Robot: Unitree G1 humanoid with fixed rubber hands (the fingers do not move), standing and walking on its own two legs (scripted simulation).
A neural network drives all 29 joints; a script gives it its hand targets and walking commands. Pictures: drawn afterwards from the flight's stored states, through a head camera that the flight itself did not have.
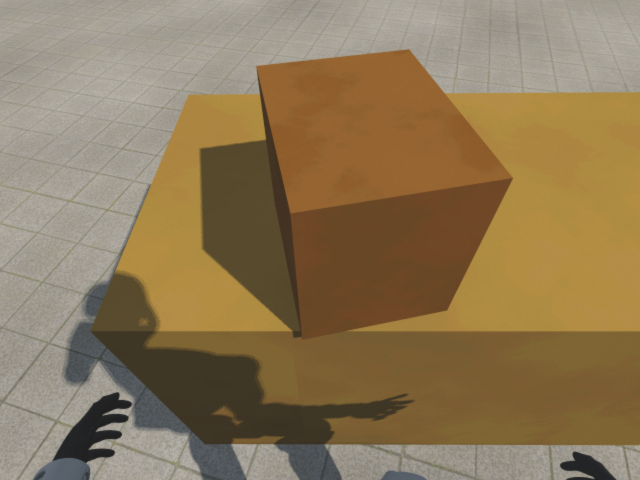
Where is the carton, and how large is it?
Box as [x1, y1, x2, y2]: [256, 49, 512, 339]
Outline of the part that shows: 408,49 256,66 274,201 302,339 446,310 512,178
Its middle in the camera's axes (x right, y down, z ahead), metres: +0.05 -0.07 +0.55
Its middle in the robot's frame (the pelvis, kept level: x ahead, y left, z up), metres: +0.48 -0.03 +0.09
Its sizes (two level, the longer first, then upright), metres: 0.286 0.221 0.260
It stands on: a pedestal, 0.71 m high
